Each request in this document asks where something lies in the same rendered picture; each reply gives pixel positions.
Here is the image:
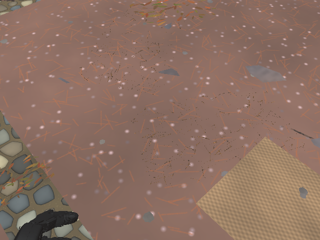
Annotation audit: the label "robot left hand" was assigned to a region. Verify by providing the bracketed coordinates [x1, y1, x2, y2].
[14, 209, 79, 240]

